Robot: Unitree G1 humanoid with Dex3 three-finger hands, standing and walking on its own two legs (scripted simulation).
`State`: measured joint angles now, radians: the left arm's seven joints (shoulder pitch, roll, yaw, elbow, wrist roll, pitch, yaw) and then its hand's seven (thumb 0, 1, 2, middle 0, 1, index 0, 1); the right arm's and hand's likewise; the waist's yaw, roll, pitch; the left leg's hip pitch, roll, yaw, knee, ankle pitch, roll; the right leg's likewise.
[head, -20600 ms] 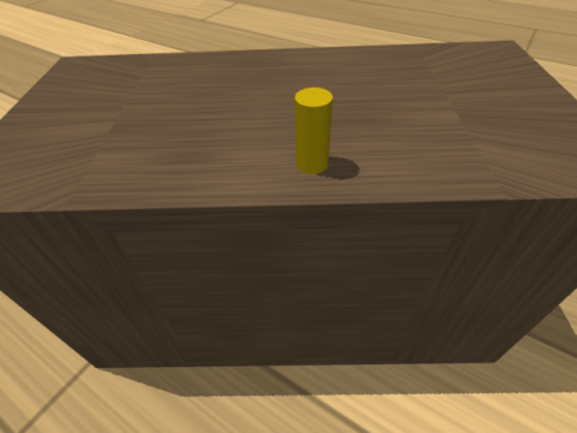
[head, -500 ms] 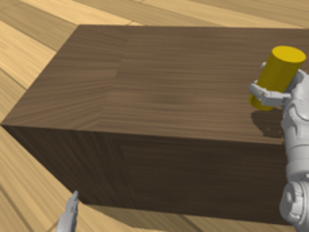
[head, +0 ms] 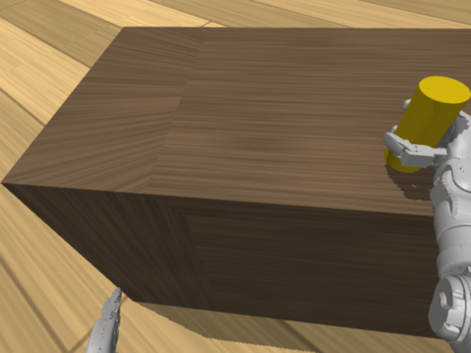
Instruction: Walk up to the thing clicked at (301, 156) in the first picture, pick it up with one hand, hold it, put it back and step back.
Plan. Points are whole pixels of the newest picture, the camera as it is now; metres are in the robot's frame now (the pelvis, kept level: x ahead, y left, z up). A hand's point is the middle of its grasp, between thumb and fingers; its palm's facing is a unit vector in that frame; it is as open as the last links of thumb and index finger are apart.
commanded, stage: lower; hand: right
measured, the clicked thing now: (421, 128) +0.46 -0.23 +0.15
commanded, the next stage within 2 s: loosen in 0.58 s
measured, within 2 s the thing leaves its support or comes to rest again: rests again in 0.46 s
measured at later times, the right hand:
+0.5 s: hand (409, 143) +0.47 -0.23 +0.11, palm faces +0.26 +0.97 +0.00, open 8.7 cm
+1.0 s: hand (411, 139) +0.48 -0.24 +0.11, palm faces +0.26 +0.97 +0.00, open 9.9 cm
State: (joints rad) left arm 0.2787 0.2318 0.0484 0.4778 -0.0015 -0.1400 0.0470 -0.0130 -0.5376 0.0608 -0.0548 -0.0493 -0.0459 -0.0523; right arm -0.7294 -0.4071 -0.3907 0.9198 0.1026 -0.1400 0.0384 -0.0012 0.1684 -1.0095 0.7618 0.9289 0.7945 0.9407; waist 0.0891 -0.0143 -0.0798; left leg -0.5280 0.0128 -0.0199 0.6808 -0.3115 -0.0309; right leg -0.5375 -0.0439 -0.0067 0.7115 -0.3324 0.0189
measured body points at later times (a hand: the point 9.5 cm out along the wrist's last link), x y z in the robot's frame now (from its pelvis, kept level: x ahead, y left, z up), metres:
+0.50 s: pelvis +0.00 +0.00 -0.01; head +0.06 -0.01 +0.44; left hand +0.14 +0.27 -0.07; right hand +0.45 -0.28 +0.11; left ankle +0.01 +0.14 -0.72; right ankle +0.01 -0.13 -0.72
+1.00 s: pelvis +0.00 +0.00 -0.01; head +0.06 -0.02 +0.43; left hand +0.14 +0.26 -0.06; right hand +0.46 -0.29 +0.11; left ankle +0.01 +0.14 -0.72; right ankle +0.01 -0.13 -0.72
